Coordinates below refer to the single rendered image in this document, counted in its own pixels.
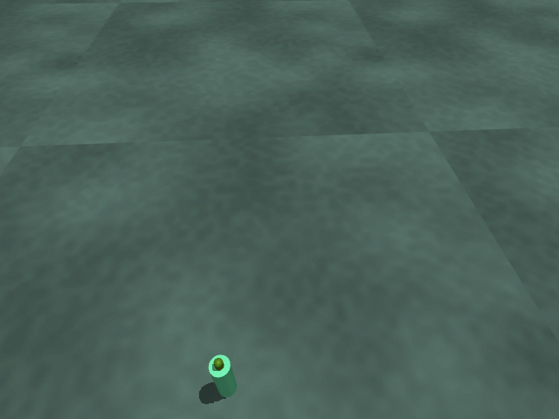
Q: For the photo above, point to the bottle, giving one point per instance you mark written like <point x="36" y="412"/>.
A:
<point x="223" y="376"/>

